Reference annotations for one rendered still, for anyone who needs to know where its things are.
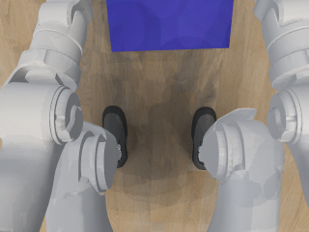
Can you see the robot right forearm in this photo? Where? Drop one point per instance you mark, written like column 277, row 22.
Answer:
column 285, row 29

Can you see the right robot upper arm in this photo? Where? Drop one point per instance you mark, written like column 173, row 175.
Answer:
column 288, row 122

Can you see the right robot foot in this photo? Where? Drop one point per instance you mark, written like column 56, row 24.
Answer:
column 202, row 120

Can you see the robot left thigh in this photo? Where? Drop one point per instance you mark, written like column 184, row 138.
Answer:
column 84, row 170

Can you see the carton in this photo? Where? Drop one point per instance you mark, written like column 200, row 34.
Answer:
column 147, row 25

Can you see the left robot upper arm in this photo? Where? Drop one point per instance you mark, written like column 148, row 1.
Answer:
column 36, row 122

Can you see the robot left forearm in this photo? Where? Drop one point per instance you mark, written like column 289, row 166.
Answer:
column 57, row 45

